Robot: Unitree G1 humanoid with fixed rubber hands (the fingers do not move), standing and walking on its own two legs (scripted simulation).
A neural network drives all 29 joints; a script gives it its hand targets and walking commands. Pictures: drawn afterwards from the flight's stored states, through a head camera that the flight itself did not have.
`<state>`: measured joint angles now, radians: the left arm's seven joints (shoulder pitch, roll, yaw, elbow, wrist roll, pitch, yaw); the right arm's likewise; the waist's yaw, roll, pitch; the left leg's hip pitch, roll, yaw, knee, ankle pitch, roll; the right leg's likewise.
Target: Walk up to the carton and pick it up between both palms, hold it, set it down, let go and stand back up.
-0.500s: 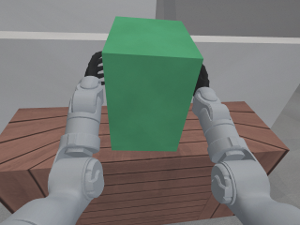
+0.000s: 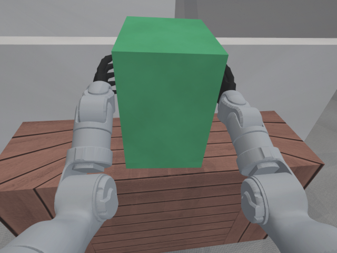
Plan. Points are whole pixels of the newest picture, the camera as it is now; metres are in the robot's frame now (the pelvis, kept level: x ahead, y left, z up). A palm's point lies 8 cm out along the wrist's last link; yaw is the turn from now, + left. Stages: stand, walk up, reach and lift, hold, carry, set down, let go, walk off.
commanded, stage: reach and lift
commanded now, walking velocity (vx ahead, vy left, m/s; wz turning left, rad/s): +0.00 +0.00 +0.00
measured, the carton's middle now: (164, 92) +0.43 -0.01 +0.22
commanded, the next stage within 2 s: hold in 0.76 s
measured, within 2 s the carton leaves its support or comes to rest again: neither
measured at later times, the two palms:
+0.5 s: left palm (98, 81) +0.39 +0.14 +0.27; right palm (224, 85) +0.38 -0.15 +0.26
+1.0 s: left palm (91, 74) +0.38 +0.14 +0.29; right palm (225, 75) +0.37 -0.14 +0.29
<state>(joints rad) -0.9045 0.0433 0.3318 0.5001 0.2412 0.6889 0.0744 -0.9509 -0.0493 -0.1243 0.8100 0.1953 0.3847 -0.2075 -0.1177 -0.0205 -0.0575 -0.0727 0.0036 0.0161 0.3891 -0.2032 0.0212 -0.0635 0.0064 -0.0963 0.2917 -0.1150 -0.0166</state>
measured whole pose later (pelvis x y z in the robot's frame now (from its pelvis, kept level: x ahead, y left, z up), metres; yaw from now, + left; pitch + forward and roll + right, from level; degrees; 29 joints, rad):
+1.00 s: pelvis +0.01 -0.01 +0.00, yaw +0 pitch -6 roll -2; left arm -0.92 0.07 0.35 0.36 0.24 0.86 0.03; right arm -1.02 -0.10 -0.01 0.70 0.34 0.59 -0.30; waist -0.10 0.00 -0.11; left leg -0.07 0.01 -0.01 0.41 -0.23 0.01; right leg -0.05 0.03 -0.07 0.29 -0.13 -0.02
